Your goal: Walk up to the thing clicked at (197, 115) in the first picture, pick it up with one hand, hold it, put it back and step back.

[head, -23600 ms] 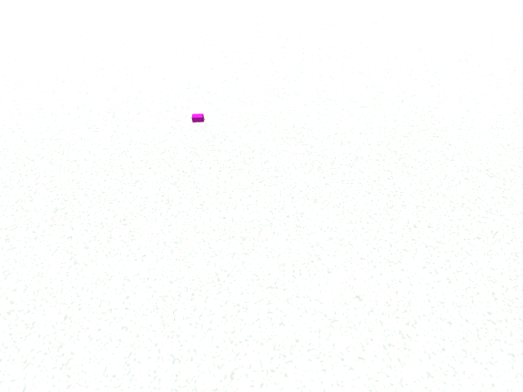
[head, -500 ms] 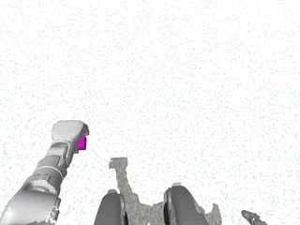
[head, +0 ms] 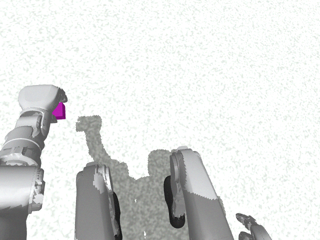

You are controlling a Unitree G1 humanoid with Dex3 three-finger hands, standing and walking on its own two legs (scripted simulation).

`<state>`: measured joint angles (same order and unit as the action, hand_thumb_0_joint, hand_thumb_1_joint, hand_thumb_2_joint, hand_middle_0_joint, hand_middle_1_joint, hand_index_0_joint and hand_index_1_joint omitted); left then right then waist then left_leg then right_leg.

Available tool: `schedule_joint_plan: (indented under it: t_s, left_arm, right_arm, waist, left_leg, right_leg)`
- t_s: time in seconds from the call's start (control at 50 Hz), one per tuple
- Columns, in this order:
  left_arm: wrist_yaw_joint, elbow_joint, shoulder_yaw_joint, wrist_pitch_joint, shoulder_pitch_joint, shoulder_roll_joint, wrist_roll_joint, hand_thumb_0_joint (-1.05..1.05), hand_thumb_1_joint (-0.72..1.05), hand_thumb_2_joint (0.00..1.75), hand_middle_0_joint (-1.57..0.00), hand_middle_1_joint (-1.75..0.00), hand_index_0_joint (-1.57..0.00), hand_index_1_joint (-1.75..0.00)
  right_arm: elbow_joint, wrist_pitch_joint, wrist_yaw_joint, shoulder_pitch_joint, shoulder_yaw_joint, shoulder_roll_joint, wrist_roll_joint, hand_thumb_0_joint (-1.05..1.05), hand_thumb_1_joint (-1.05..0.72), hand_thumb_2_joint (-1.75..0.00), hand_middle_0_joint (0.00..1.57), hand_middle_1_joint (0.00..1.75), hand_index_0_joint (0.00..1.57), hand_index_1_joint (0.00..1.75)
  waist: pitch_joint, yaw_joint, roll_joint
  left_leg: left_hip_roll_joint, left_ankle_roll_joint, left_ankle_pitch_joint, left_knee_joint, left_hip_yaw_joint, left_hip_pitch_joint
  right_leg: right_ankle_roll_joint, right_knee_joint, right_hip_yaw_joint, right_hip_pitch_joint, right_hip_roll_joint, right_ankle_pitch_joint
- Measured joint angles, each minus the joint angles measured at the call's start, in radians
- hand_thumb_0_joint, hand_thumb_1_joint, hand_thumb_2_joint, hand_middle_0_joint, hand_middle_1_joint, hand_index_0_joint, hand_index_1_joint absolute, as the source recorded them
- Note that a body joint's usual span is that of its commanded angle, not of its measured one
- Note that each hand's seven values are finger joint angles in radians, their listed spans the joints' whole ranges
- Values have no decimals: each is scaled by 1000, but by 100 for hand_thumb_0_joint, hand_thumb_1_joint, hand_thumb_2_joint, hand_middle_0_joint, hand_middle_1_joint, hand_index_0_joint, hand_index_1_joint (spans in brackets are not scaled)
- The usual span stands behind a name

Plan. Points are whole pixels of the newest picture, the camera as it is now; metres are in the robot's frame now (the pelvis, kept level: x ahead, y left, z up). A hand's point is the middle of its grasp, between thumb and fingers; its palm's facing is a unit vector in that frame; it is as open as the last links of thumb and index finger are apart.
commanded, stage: crouch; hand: left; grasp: from above
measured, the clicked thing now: (50, 111) +0.47 +0.24 -0.19
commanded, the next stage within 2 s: lower in 0.90 s
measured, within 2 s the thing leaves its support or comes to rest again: neither
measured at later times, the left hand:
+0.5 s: hand (58, 114) +0.48 +0.24 -0.24, palm faces -0.48 +0.00 -0.88, open 7.0 cm
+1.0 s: hand (61, 113) +0.50 +0.24 -0.29, palm faces -0.47 +0.00 -0.88, open 6.9 cm
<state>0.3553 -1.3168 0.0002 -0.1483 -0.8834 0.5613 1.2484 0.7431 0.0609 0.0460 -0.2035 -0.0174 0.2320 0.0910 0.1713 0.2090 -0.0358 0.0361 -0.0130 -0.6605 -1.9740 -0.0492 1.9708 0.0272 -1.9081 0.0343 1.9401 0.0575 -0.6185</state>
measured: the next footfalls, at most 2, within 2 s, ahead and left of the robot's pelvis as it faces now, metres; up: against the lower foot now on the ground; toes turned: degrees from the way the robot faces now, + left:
none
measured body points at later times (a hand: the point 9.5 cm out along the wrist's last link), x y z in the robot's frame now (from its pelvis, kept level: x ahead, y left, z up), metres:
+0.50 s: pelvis -0.01 +0.00 -0.08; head +0.24 +0.04 +0.29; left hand +0.50 +0.24 -0.19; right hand +0.01 -0.29 -0.19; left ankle +0.07 +0.12 -0.43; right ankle +0.09 -0.14 -0.43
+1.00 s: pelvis -0.01 +0.00 -0.12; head +0.25 +0.05 +0.24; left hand +0.52 +0.24 -0.24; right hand +0.00 -0.27 -0.22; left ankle +0.07 +0.12 -0.43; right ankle +0.09 -0.14 -0.43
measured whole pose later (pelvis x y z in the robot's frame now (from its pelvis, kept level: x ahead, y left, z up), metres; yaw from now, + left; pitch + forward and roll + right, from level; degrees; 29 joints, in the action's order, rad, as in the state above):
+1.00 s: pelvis -0.01 +0.00 -0.12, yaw -4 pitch +35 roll -8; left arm 0.35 -1.50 0.06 -0.21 -1.08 0.78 1.30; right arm 0.72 0.06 0.14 -0.19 0.08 0.27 0.14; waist 0.02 0.30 0.00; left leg 0.03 -0.01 -0.69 -2.38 -0.12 2.30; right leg 0.03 -2.27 0.06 2.24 0.04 -0.63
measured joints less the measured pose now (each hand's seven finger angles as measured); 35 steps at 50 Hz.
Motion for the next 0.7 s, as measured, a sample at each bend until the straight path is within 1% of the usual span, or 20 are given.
schedule_joint_plan:
  t_s: [0.14, 0.28, 0.36, 0.46, 0.58, 0.7]
  left_arm:
    - [-7, -25, 27, -1, -51, 41, 6, 0, 47, 2, -103, -7, -104, -4]
    - [-23, -49, 51, -24, -91, 87, 20, 0, 48, 2, -103, -6, -104, -2]
    - [-30, -69, 59, -35, -111, 113, 23, 0, 48, 1, -103, -6, -104, -3]
    - [-37, -96, 54, -50, -130, 130, 28, 0, 49, 1, -102, -7, -104, -3]
    - [-18, -143, 63, -71, -156, 152, 47, 0, 49, 0, -102, -6, -104, -2]
    - [3, -179, 70, -73, -186, 185, 66, 0, 49, 0, -103, -4, -105, 0]
  right_arm:
    - [-7, 7, 28, 19, 2, 14, 14, 0, -90, -90, 20, 30, 20, 30]
    - [-12, 1, 50, 19, 9, 27, 24, 0, -90, -90, 20, 30, 20, 30]
    - [-13, -3, 63, 17, 13, 31, 30, 0, -91, -90, 20, 30, 20, 30]
    - [-11, -8, 76, 10, 21, 36, 34, 0, -91, -90, 20, 30, 20, 30]
    - [-5, -10, 81, 9, 42, 38, 42, 0, -91, -90, 20, 30, 20, 30]
    - [-5, -2, 83, 12, 65, 37, 53, 0, -91, -90, 20, 30, 20, 30]
  waist:
    - [-34, 17, 10]
    - [-63, 32, 16]
    - [-80, 40, 20]
    - [-97, 48, 23]
    - [-114, 61, 29]
    - [-130, 79, 34]
  left_leg:
    - [-2, 4, -17, -97, -15, 89]
    - [-1, 8, -31, -171, -27, 147]
    - [1, 8, -34, -210, -34, 176]
    - [0, 7, -32, -253, -38, 212]
    - [0, 6, -29, -301, -46, 251]
    - [-2, 5, -27, -344, -54, 285]
  right_leg:
    - [-3, -93, 6, 85, 0, -17]
    - [-5, -163, 11, 142, -4, -27]
    - [-4, -198, 14, 170, -7, -27]
    - [-3, -238, 14, 204, -9, -23]
    - [-2, -279, 16, 240, -12, -17]
    - [-1, -317, 20, 271, -14, -13]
